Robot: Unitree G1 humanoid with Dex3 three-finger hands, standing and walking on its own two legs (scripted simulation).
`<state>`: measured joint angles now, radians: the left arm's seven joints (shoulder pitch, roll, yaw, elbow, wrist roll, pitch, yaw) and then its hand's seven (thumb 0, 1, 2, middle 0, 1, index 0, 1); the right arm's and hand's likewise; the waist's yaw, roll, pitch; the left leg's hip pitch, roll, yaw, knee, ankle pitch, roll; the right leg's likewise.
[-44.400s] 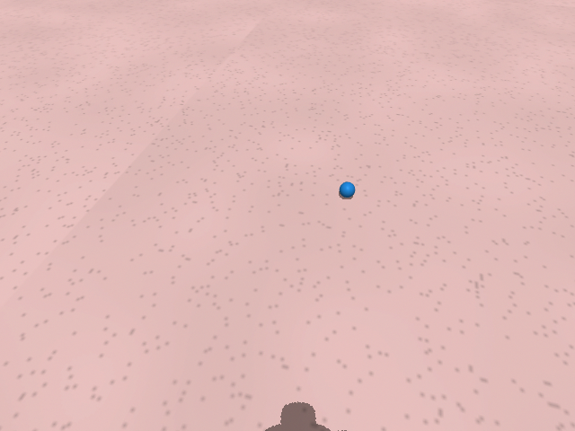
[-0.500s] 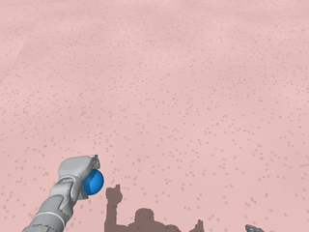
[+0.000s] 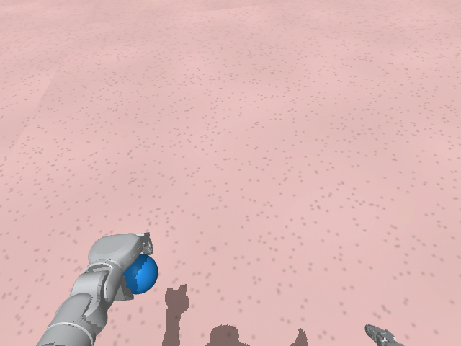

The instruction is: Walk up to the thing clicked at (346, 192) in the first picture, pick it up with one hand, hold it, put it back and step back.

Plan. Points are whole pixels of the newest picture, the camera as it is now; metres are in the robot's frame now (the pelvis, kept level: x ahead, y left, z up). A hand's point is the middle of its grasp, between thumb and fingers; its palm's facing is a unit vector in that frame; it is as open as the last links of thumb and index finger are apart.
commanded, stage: hold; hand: left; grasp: from above
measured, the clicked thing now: (138, 273) +0.31 +0.21 -0.08
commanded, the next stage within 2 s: crouch in 1.20 s
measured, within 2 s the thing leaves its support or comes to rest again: neither
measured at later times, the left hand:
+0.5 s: hand (122, 275) +0.28 +0.21 -0.03, palm faces -0.44 -0.07 -0.90, open 10.5 cm
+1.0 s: hand (123, 272) +0.29 +0.21 -0.02, palm faces -0.45 -0.06 -0.89, open 10.5 cm
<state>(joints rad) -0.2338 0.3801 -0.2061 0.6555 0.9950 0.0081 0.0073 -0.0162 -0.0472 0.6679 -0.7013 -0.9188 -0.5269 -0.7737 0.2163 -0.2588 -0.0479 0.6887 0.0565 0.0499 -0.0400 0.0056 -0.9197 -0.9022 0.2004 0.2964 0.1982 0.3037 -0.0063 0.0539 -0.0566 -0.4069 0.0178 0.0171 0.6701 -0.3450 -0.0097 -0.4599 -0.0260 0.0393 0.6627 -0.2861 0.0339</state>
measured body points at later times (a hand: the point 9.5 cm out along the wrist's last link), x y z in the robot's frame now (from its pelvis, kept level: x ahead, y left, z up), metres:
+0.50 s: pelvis -0.01 +0.00 +0.01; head +0.00 -0.03 +0.46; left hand +0.30 +0.22 +0.02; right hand +0.14 -0.26 -0.11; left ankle +0.00 +0.13 -0.72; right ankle +0.03 -0.14 -0.72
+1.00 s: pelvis +0.00 -0.01 +0.01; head +0.01 -0.03 +0.46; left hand +0.31 +0.21 +0.03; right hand +0.15 -0.26 -0.10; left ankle +0.00 +0.13 -0.72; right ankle +0.03 -0.14 -0.72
